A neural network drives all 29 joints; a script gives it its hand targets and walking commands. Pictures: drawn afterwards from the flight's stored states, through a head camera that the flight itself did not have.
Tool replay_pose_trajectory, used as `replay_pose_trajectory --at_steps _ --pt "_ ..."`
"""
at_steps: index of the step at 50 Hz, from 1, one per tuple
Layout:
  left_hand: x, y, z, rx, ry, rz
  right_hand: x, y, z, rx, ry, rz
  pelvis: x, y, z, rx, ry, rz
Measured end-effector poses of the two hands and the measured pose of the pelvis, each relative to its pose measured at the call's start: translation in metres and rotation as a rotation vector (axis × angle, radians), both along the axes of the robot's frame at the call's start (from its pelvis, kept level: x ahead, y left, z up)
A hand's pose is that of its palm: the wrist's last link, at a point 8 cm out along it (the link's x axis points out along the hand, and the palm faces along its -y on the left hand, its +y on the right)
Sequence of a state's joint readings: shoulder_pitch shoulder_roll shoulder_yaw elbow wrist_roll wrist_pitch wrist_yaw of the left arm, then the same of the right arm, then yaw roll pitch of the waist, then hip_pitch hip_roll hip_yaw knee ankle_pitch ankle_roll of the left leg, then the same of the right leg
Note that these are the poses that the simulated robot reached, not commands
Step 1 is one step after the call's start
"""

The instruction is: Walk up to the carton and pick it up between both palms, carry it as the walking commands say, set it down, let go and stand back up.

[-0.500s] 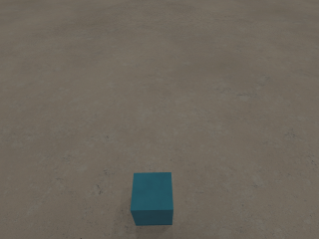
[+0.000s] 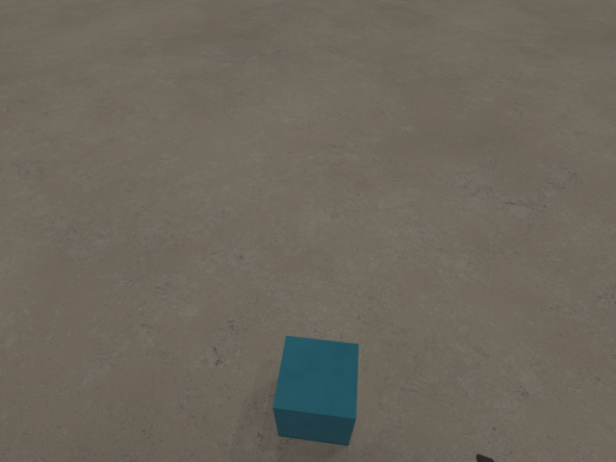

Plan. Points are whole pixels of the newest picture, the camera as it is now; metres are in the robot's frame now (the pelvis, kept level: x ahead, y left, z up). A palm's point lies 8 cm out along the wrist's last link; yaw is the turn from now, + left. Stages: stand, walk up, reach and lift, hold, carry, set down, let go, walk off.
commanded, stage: walk up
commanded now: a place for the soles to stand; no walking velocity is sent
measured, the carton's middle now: (317, 391) +0.46 -0.01 -0.64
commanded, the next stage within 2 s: none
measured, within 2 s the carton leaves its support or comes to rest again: neither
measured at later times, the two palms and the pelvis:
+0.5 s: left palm out of the picture +0.10 +0.26 -0.12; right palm out of the picture +0.09 -0.24 -0.11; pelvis +0.02 +0.01 +0.00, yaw -2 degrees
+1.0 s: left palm out of the picture +0.09 +0.27 -0.12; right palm out of the picture +0.06 -0.25 -0.12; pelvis +0.02 +0.01 +0.00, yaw -5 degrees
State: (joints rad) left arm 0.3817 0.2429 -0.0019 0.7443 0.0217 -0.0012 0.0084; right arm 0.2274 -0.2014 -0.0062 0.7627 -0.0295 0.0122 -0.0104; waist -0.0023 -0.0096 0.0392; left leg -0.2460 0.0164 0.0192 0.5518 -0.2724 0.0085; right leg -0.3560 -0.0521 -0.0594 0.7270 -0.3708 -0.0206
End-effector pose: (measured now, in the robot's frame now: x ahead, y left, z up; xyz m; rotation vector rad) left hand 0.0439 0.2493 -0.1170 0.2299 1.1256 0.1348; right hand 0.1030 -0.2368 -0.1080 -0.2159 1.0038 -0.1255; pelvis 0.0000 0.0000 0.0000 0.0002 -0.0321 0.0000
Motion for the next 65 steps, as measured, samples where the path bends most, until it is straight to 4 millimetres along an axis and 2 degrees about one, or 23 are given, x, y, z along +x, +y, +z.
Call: replay_pose_trajectory --at_steps 3,6,17,28,33,38,46,55,60,65 --pt "0.016 -0.007 -0.003 0.015 -0.05 -0.015 -0.001 -0.008 -0.015 0.018 0.024 -0.004 0.004 -0.007 -0.009 0.017 -0.004 -0.017" --pt "0.024 -0.012 0.001 0.01 -0.068 -0.003 -0.003 -0.01 -0.019 0.027 0.055 -0.004 0.006 -0.007 -0.008 -0.002 -0.004 -0.001" --pt "0.04 0.005 0.004 0.0 -0.023 -0.035 -0.02 -0.013 -0.009 -0.014 0.14 -0.01 0.014 0.001 0.003 0.002 0.02 -0.016" --pt "0.054 0.017 -0.001 0.001 -0.002 -0.055 -0.01 0.0 -0.007 -0.017 0.131 -0.028 0.025 0.014 0.004 -0.003 0.019 -0.036" --pt "0.054 0.018 -0.002 0.002 0.013 -0.064 -0.007 0.006 -0.007 -0.01 0.121 -0.032 0.025 0.018 0.005 0.001 0.019 -0.047" --pt "0.052 0.021 -0.002 0.012 0.03 -0.072 -0.012 0.004 -0.009 -0.008 0.129 -0.045 0.023 0.018 0.005 0.005 0.017 -0.057" --pt "0.044 0.02 -0.003 0.025 0.063 -0.084 -0.031 -0.006 -0.012 -0.017 0.164 -0.076 0.021 0.015 0.005 0.009 0.015 -0.077" --pt "0.046 0.015 -0.003 0.034 0.073 -0.112 -0.055 -0.017 -0.015 -0.027 0.216 -0.1 0.019 0.011 0.004 0.011 0.017 -0.097" --pt "0.043 0.018 -0.003 0.048 0.095 -0.113 -0.067 -0.019 -0.017 -0.03 0.25 -0.11 0.027 0.012 0.003 0.005 0.027 -0.104" --pt "0.041 0.032 -0.006 0.052 0.135 -0.103 -0.073 -0.009 -0.017 -0.034 0.283 -0.119 0.039 0.02 0.002 0.002 0.031 -0.11"
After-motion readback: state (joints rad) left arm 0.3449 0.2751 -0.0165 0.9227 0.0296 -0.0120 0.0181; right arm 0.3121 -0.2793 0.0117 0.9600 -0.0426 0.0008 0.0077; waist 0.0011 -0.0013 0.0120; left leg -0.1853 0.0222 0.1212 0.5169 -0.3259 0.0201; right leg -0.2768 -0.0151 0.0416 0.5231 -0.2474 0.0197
